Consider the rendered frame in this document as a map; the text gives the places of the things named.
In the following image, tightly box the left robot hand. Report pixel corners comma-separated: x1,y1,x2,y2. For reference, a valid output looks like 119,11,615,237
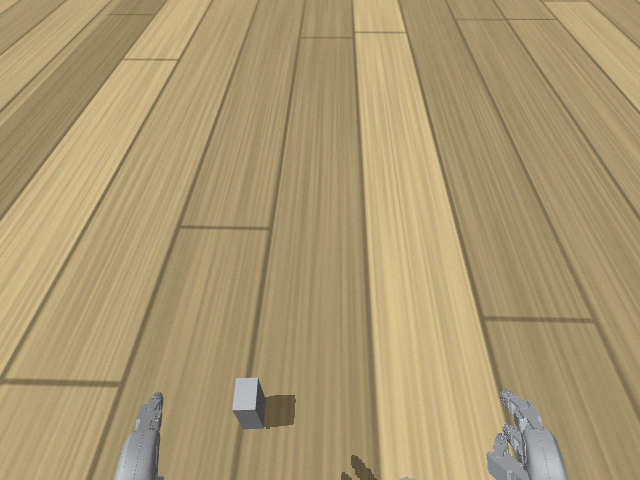
114,392,164,480

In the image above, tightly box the carton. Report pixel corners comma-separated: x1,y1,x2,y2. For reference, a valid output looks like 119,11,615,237
232,378,266,429

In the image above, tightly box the right robot hand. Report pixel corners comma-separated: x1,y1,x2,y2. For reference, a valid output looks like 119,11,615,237
486,389,568,480

